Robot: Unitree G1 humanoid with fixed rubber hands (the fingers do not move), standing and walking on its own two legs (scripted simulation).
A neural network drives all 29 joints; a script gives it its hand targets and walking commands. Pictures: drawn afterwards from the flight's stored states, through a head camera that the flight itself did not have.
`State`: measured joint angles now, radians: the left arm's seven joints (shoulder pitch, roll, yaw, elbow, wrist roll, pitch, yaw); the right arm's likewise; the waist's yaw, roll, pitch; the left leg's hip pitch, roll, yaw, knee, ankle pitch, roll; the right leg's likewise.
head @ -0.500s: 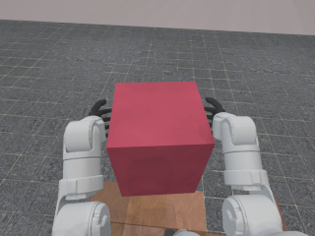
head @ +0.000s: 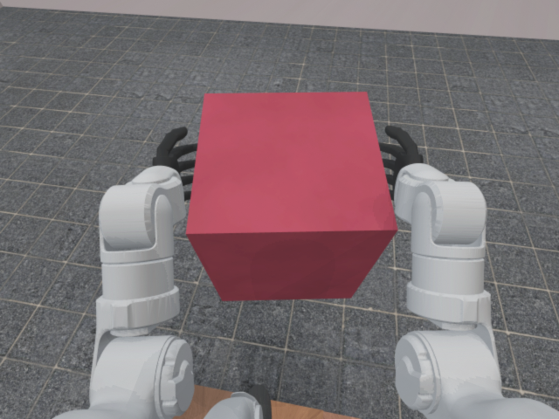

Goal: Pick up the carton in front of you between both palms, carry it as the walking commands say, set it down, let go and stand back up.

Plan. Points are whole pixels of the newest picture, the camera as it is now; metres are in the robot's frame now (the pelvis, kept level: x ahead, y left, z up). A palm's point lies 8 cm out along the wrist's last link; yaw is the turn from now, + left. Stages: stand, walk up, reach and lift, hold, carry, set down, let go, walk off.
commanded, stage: carry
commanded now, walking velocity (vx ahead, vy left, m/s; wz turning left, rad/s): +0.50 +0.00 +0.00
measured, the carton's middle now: (286, 208) +0.38 +0.01 +0.09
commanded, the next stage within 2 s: none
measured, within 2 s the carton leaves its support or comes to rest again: neither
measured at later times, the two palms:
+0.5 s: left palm (229, 81) +0.68 +0.12 +0.11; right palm (384, 84) +0.67 -0.18 +0.11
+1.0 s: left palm (242, 42) +0.96 +0.12 +0.06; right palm (357, 39) +0.97 -0.17 +0.06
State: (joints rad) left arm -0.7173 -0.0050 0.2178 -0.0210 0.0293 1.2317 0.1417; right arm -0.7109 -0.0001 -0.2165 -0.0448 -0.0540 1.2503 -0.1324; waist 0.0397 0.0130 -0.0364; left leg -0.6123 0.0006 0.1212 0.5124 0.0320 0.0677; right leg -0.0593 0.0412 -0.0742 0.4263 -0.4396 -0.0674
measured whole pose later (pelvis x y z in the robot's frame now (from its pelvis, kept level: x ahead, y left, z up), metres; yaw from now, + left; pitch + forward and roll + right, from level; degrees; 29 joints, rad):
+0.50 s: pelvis +0.31 -0.02 -0.02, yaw +1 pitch +4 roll +2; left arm -0.68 -0.01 0.27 0.14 0.09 1.23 0.11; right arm -0.69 0.03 -0.20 0.20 -0.07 1.19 -0.13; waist -0.07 -0.04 -0.08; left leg -0.12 -0.04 0.10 0.60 -0.54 0.03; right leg -0.57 -0.05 -0.05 0.48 0.15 -0.04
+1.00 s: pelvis +0.62 -0.04 -0.05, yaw +0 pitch +5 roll +1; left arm -0.54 -0.04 0.18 0.04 0.04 1.09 0.13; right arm -0.53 0.05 -0.19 0.00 -0.07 1.12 -0.13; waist 0.05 0.00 -0.04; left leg -0.64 0.01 0.11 0.60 -0.05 0.05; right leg -0.08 0.04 -0.08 0.42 -0.43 -0.07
